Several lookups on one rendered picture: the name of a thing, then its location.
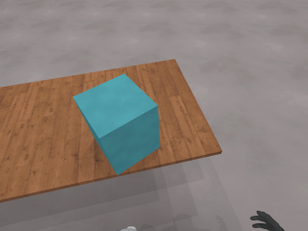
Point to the robot right hand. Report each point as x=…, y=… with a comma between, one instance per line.
x=270, y=224

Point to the carton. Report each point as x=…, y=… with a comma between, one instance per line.
x=123, y=120

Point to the table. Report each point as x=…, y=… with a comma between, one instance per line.
x=46, y=144

